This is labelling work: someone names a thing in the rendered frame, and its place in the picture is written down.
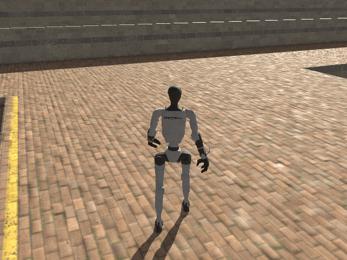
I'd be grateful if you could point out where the robot left hand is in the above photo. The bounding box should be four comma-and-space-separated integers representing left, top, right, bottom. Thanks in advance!
148, 138, 160, 148

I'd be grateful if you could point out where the robot left shin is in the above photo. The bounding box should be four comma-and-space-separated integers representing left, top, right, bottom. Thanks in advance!
155, 186, 163, 225

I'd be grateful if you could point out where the left robot upper arm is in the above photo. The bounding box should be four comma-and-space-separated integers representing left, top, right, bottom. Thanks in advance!
148, 108, 163, 137

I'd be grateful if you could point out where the right robot upper arm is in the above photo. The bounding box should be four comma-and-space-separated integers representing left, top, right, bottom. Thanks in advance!
185, 109, 199, 140

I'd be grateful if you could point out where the robot right hand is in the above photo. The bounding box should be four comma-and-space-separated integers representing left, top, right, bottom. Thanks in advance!
197, 157, 209, 173

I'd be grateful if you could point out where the robot right forearm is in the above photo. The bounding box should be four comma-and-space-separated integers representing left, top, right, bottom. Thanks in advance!
195, 132, 207, 159

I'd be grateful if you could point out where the robot right foot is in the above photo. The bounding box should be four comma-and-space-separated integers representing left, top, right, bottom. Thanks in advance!
182, 199, 190, 212

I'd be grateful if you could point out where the robot left forearm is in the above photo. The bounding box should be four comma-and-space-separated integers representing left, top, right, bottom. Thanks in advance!
147, 129, 155, 142

